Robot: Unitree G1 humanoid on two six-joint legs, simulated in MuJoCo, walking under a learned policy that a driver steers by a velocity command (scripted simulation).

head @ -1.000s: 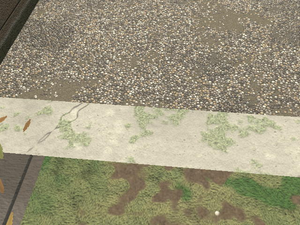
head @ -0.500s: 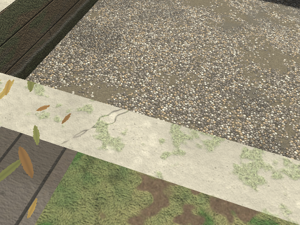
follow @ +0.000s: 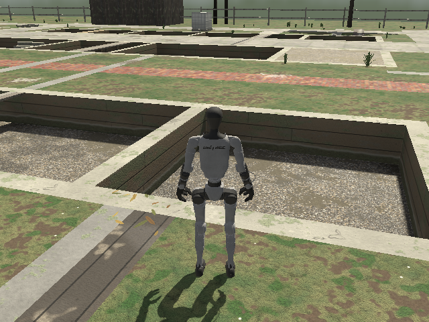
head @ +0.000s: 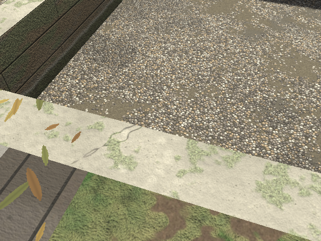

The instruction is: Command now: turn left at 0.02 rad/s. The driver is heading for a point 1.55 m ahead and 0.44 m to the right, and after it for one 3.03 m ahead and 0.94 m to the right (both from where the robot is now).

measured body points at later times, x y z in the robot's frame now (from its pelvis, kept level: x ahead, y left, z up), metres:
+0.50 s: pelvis +0.00 -0.01 +0.00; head +0.01 -0.01 +0.45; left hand +0.06 +0.25 -0.14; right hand +0.06 -0.26 -0.14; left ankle +0.00 +0.11 -0.74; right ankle -0.01 -0.12 -0.74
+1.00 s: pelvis +0.00 -0.01 +0.00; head +0.01 -0.01 +0.45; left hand +0.02 +0.23 -0.15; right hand +0.02 -0.26 -0.15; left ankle +0.00 +0.11 -0.74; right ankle -0.01 -0.12 -0.74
